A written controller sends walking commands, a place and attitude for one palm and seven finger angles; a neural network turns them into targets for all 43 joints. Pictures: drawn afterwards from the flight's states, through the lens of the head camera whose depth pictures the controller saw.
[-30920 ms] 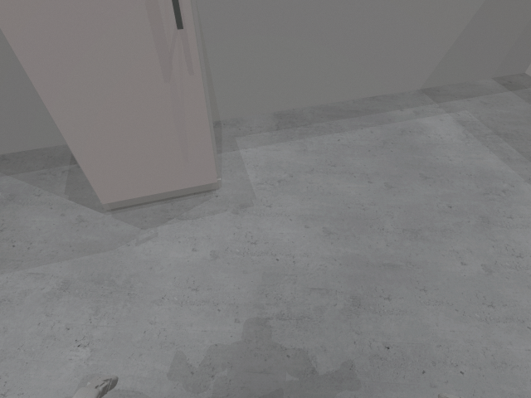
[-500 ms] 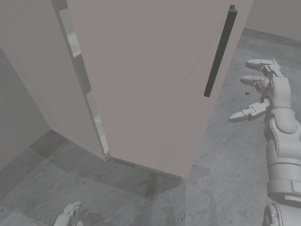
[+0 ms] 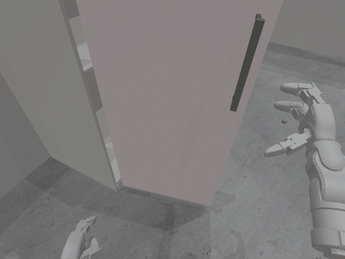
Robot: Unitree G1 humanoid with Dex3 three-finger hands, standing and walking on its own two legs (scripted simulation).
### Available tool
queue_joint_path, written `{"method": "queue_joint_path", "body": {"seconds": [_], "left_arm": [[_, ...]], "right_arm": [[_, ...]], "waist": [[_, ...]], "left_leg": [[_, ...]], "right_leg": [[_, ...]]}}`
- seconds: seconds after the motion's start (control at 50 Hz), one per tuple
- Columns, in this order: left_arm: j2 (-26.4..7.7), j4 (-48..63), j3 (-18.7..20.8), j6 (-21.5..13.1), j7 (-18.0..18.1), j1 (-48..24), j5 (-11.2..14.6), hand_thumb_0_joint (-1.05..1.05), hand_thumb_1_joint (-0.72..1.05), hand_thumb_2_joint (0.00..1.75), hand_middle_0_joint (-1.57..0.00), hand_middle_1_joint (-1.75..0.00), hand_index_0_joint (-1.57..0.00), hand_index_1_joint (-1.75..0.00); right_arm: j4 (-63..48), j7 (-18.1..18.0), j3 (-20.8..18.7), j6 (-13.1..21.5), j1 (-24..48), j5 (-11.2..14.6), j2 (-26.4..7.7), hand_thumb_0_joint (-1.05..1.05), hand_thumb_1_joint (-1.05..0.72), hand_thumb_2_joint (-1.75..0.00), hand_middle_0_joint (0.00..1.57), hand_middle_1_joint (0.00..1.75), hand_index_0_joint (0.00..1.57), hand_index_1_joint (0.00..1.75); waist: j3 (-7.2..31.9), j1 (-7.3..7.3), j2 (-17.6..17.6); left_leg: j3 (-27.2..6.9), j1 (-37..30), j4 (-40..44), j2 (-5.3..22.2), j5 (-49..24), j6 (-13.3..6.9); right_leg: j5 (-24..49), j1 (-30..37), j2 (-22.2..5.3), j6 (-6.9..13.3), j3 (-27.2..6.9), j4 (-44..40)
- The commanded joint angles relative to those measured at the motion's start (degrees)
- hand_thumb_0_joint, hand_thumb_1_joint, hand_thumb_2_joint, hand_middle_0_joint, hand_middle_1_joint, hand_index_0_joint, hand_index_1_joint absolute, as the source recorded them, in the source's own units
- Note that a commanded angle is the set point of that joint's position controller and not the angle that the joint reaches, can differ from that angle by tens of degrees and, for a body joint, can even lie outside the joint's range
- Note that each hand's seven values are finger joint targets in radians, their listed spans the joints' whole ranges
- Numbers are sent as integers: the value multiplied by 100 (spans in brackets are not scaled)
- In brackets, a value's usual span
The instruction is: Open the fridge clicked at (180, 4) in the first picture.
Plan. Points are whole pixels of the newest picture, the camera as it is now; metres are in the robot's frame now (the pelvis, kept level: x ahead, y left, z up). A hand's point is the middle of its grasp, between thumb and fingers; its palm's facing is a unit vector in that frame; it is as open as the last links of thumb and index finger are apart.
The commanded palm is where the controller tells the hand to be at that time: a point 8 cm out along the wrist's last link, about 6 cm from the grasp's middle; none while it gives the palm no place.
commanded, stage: slip the hand off the handle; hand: right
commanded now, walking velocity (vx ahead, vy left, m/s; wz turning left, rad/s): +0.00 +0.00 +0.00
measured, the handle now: (244, 67) +0.56 -0.16 +0.21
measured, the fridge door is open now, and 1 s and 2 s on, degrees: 76 76 76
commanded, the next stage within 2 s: draw the hand back to the body in 0.08 s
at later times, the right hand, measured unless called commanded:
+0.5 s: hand (293, 128) +0.34 -0.22 +0.19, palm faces +0.29 +0.96 +0.01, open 14.7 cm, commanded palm +0.30 -0.27 +0.19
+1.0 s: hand (322, 164) +0.26 -0.25 +0.18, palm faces +0.45 +0.87 -0.22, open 12.8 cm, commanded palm +0.21 -0.28 +0.18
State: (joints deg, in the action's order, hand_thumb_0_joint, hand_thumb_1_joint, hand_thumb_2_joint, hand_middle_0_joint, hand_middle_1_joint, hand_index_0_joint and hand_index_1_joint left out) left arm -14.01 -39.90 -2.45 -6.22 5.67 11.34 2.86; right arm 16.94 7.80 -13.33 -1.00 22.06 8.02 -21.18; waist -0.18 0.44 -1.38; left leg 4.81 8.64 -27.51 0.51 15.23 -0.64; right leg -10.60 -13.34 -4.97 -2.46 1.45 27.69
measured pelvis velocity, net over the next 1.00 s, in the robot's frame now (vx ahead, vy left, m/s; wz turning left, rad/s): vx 0.01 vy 0.00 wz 0.01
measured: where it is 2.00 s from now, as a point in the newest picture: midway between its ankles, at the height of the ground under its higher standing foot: outside the picture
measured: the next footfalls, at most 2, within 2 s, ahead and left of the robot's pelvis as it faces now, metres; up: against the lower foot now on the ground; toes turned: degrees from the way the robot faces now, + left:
none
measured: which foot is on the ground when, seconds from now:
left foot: down 0.00-1.00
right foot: down 0.00-1.00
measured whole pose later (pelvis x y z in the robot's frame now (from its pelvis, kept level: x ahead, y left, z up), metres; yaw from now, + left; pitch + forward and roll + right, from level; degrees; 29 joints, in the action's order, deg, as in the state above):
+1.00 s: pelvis +0.01 +0.00 +0.01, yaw +0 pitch -6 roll +0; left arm -13.0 -40.2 -2.1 -7.6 4.8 11.3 -0.4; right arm -12.9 -7.2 -15.8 0.7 -9.1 5.5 -16.6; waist -2.5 4.0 -3.2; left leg 4.3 1.4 -21.1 0.4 13.4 -0.4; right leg -9.4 -6.2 -4.7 -2.7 2.1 22.0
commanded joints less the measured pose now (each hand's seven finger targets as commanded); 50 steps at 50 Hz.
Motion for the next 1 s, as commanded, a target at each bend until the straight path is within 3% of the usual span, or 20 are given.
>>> {"method": "queue_joint_path", "body": {"seconds": [0.0,0.18,0.2,0.24,0.26,0.3,0.34,0.4,0.44,0.48,0.5,0.52,0.58,0.62,0.68,0.7,0.74,0.8,0.92,0.98], "left_arm": [[-737,812,268,-347,91,-692,28,0,90,90,-20,-30,-20,-30],[-758,889,323,-416,59,-594,62,0,90,90,-20,-30,-20,-30],[-672,859,318,-462,85,-882,224,0,90,90,-20,-30,-20,-30],[-664,873,306,-505,99,-1005,195,0,90,90,-20,-30,-20,-30],[-631,915,295,-536,92,-1104,199,0,90,90,-20,-30,-20,-30],[-614,943,270,-501,15,-1093,141,0,90,90,-20,-30,-20,-30],[-607,967,267,-461,-59,-1026,108,0,90,90,-20,-30,-20,-30],[-640,989,293,-466,-9,-1105,73,0,90,90,-20,-30,-20,-30],[-659,936,282,-481,84,-1175,27,0,90,90,-20,-30,-20,-30],[-627,910,235,-452,136,-1256,22,0,90,90,-20,-30,-20,-30],[-573,913,192,-442,143,-1301,21,0,90,90,-20,-30,-20,-30],[-543,899,174,-399,154,-1318,29,0,90,90,-20,-30,-20,-30],[-490,932,92,-278,145,-1408,54,0,90,90,-20,-30,-20,-30],[-486,985,80,-245,161,-1457,45,0,90,90,-20,-30,-20,-30],[-477,1044,75,-307,187,-1478,24,0,90,90,-20,-30,-20,-30],[-489,1112,129,-376,90,-1191,-201,0,90,90,-20,-30,-20,-30],[-470,1059,120,-385,11,-1107,-214,0,90,90,-20,-30,-20,-30],[-478,1090,203,-438,-22,-1029,-280,0,90,90,-20,-30,-20,-30],[-505,1019,288,-523,-25,-971,-311,0,90,90,-20,-30,-20,-30],[-515,987,321,-514,-14,-976,-303,0,90,90,-20,-30,-20,-30]], "right_arm": [[-1108,38,-442,345,2554,116,-1363,0,55,-20,25,115,25,115],[-1182,154,-566,292,2187,238,-1310,0,55,-20,25,115,25,115],[-588,-337,-1499,-486,2201,1278,-1133,0,55,-20,25,115,25,115],[-1517,-705,-1222,-1124,2443,1188,-859,0,55,-20,25,115,25,115],[-1547,-959,-1357,-1406,2096,1130,-858,0,55,-20,25,115,25,115],[-2338,-1301,-770,-1643,1773,433,-609,0,55,-20,25,115,25,115],[-2942,-1452,-330,-1625,1364,11,-374,0,55,-20,25,115,25,115],[-3716,-1285,-186,-1397,1385,170,-207,0,55,-20,25,115,25,115],[-3688,-1109,-568,-1336,1198,437,-404,0,55,-20,25,115,25,115],[-3568,-1028,-779,-1409,824,548,-501,0,55,-20,25,115,25,115],[-3561,-1001,-602,-1498,794,535,-311,0,55,-20,25,115,25,115],[-3389,-1022,-719,-1646,480,516,-349,0,55,-20,25,115,25,115],[-3392,-1005,-481,-2035,211,423,-124,0,55,-20,25,115,25,115],[-3575,-973,-620,-2150,76,443,-245,0,48,-24,25,111,25,111],[-4087,-898,-583,-1990,161,481,-255,0,37,-29,24,104,24,104],[-4320,-1192,-758,-1069,-189,61,-962,0,33,-31,24,102,24,102],[-3729,-1328,-606,-509,-1047,-19,-600,0,26,-34,24,98,24,98],[-4339,-1437,-645,86,-907,-160,-737,0,15,-39,24,92,24,92],[-4273,-1549,-618,646,-1711,-293,-628,0,-7,-50,23,79,23,79],[-4134,-1550,-675,780,-2197,-296,-594,0,-17,-55,22,73,22,73]], "waist": [[1079,-93,-68],[1326,16,164],[1467,476,511],[1629,405,212],[1660,528,188],[1609,417,-525],[1439,307,-758],[1527,144,-106],[1515,191,274],[1372,294,251],[1286,292,112],[1133,346,8],[726,327,-278],[763,356,-245],[959,288,-141],[312,174,-395],[234,191,34],[758,197,-271],[636,221,-294],[397,243,-87]], "left_leg": [[-418,276,753,-57,-394,102],[-336,109,545,-70,-943,104],[-324,-256,725,-8,-735,77],[-252,-360,816,-36,-811,96],[-229,-412,773,-59,-940,98],[-183,-326,665,-104,-1351,49],[-141,-201,610,-154,-1471,-17],[-80,-245,592,-214,-1683,6],[-64,-334,608,-231,-1737,47],[-82,-369,662,-215,-1622,49],[-84,-345,679,-200,-1568,44],[-82,-315,733,-205,-1443,35],[-96,-198,885,-202,-1160,18],[-100,-242,912,-216,-1131,15],[-105,-285,927,-214,-1201,35],[-228,58,1130,-146,-1247,113],[-155,-43,1077,-161,-1048,89],[-193,-283,1052,-165,-1050,72],[-194,-317,1136,-179,-919,84],[-195,-285,1210,-161,-705,113]], "right_leg": [[32,626,470,363,80,-282],[417,655,459,373,67,-248],[255,457,464,284,-33,-328],[452,772,475,260,-7,-444],[653,774,469,273,12,-427],[1129,1014,459,297,136,-454],[1378,1136,425,315,164,-454],[1446,1377,372,360,98,-441],[1368,1389,379,364,72,-469],[1267,1286,402,354,91,-517],[1248,1273,423,340,95,-553],[1176,1209,426,319,110,-584],[1008,1090,459,303,125,-683],[1001,1125,456,306,111,-701],[1075,1298,445,335,102,-663],[801,1228,482,311,273,-602],[576,982,470,300,207,-698],[615,1270,463,298,260,-702],[558,1286,444,303,259,-789],[413,1164,423,307,248,-844]]}}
